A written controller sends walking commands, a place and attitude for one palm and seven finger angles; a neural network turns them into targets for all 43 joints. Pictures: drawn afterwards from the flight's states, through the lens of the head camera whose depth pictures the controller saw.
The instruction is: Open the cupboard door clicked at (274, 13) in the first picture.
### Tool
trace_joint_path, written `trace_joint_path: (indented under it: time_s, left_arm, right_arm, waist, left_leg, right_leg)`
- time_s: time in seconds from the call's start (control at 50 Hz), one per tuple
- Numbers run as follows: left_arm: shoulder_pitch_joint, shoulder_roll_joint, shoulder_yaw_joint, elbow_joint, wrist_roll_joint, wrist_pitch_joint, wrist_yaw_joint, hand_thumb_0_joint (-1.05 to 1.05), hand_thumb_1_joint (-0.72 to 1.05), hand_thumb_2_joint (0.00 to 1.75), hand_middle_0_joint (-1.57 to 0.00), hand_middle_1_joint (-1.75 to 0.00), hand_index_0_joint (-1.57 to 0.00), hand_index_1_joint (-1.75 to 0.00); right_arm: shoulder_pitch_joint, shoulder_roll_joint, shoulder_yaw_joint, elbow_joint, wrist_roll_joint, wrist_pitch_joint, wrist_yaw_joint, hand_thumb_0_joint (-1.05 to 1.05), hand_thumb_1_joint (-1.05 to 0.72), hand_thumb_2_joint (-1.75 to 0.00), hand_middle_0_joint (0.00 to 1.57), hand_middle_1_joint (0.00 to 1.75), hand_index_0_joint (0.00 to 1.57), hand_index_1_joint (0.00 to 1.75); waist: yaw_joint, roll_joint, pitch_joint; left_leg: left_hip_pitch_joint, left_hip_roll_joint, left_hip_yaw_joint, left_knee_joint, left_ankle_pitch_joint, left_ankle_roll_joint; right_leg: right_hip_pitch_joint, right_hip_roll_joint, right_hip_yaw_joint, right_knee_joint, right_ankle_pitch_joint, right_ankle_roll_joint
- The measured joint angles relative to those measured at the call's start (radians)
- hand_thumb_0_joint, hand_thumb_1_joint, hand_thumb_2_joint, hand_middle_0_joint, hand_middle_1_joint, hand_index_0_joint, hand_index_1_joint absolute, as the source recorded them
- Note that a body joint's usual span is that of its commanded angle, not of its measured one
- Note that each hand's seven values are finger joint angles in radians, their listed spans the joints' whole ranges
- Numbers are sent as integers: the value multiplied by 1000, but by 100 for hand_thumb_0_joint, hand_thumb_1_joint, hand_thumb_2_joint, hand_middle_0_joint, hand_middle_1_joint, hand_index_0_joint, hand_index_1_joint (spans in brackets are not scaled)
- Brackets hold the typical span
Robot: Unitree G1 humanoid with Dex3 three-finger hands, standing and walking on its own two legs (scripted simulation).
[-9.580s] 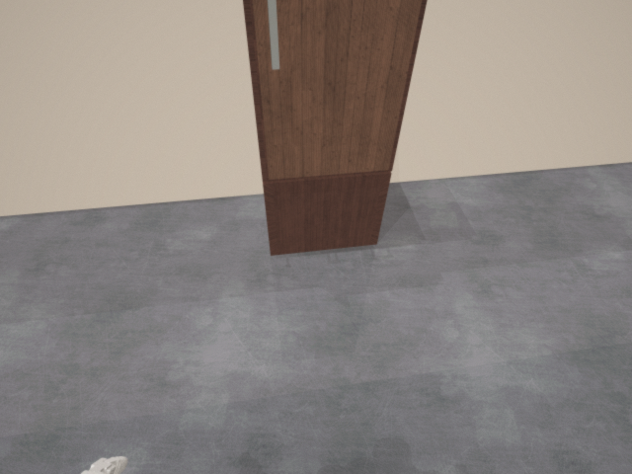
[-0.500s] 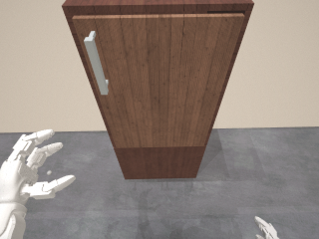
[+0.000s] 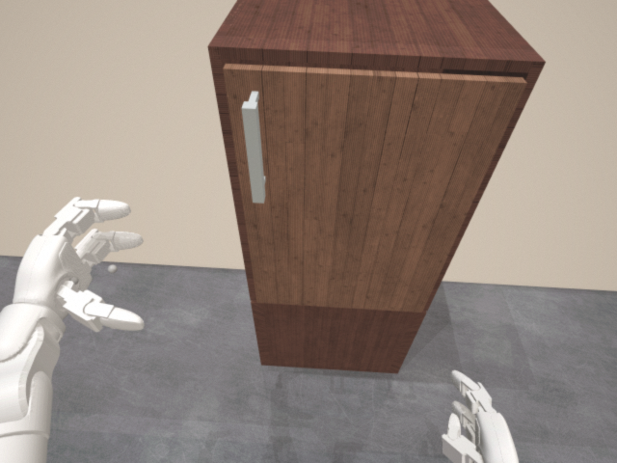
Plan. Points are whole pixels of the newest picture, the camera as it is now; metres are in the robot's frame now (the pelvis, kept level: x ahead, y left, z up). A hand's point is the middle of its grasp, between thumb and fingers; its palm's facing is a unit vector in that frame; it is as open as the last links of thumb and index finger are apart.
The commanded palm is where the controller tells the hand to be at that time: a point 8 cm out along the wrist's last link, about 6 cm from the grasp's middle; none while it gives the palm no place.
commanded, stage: raise the hand with hooked fingers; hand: left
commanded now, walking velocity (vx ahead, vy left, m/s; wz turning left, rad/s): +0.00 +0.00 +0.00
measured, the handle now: (256, 150) +0.52 +0.15 +0.14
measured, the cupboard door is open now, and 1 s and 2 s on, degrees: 0 0 0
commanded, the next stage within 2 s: move the hooked fingers beside the handle in 0.66 s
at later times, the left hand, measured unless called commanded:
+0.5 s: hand (122, 243) +0.30 +0.25 +0.16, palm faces +0.13 -0.99 -0.02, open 14.0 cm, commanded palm +0.26 +0.29 +0.16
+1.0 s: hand (152, 235) +0.31 +0.23 +0.16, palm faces +0.13 -0.99 -0.02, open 14.0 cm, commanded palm +0.29 +0.27 +0.16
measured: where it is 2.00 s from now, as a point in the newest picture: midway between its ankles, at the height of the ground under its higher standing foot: outside the picture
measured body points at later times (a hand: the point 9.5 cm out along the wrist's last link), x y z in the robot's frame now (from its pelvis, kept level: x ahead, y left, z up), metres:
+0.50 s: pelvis +0.00 -0.02 +0.01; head -0.01 -0.03 +0.46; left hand +0.28 +0.31 +0.16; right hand +0.17 -0.26 -0.07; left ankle +0.00 +0.07 -0.73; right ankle +0.00 -0.12 -0.73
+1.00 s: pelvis -0.01 -0.05 +0.00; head -0.02 -0.07 +0.45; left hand +0.30 +0.28 +0.16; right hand +0.16 -0.29 -0.08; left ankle +0.00 +0.07 -0.73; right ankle +0.00 -0.12 -0.73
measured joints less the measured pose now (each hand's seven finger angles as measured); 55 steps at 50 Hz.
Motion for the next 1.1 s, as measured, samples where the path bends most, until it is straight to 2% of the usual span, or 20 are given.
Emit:
trace_joint_path:
  time_s: [0.1, 0.22, 0.3, 0.36, 0.48, 0.8, 0.96, 1.1]
  left_arm:
    - [-74, 29, 37, 22, -6, -2, -14, -2, -49, 31, -30, -120, -30, -119]
    - [-160, 77, 52, 102, 1, 84, -45, -2, -50, 30, -30, -120, -30, -119]
    - [-135, 78, 53, 103, -13, 102, -63, -1, -50, 30, -30, -120, -30, -120]
    - [-108, 60, 56, 94, -21, 93, -63, -1, -50, 30, -30, -120, -30, -120]
    - [-89, 28, 63, 73, -5, 61, -21, -2, -50, 30, -30, -120, -30, -120]
    - [-103, 32, 59, 119, -19, 56, -30, -2, -50, 30, -30, -120, -30, -120]
    - [-194, 48, 46, 222, 11, 44, -13, -2, -50, 30, -30, -120, -30, -120]
    - [-312, 77, 36, 351, 24, 5, -20, -2, -50, 30, -30, -120, -30, -120]
  right_arm:
    - [10, 1, 8, 25, 3, 14, -7, 1, -90, -90, 21, 30, 21, 30]
    - [18, -18, 0, 31, 17, 39, -16, 1, -90, -90, 20, 30, 21, 30]
    - [25, -31, -11, 22, 17, 51, -5, 1, -90, -90, 20, 30, 20, 30]
    - [28, -35, -19, 19, 16, 58, 1, 1, -90, -90, 20, 30, 20, 30]
    - [29, -34, -26, 19, 13, 59, 1, 1, -90, -90, 20, 30, 20, 30]
    - [5, -29, -23, 28, 23, 56, -10, 1, -90, -90, 20, 30, 20, 30]
    - [0, -42, -28, 39, 27, 61, -21, 1, -90, -90, 20, 30, 20, 30]
    - [12, -50, -31, 51, 31, 66, -24, 1, -90, -90, 20, 30, 20, 30]
  waist:
    - [3, -9, 8]
    - [-12, 3, 11]
    - [-23, 10, 0]
    - [-26, 8, -2]
    - [-20, -2, 7]
    - [-22, 19, -5]
    - [-26, 17, 12]
    - [-48, 12, 15]
  left_leg:
    - [29, -1, -5, -34, 16, -2]
    - [46, -1, -7, -65, 34, -5]
    - [50, 4, 1, -82, 42, -9]
    - [53, 9, 6, -85, 42, -13]
    - [64, 21, 2, -89, 44, -27]
    - [63, 43, -10, -76, 44, -56]
    - [32, 51, -22, -47, 40, -65]
    - [-3, 54, -19, -30, 36, -65]
  right_leg:
    - [31, 1, -4, -36, 16, -2]
    - [47, 2, -5, -65, 31, -5]
    - [44, 6, 3, -74, 38, -9]
    - [42, 11, 8, -72, 38, -14]
    - [51, 23, 5, -71, 38, -28]
    - [45, 45, -7, -47, 27, -57]
    - [20, 52, -20, -26, 24, -67]
    - [-14, 55, -17, -13, 25, -67]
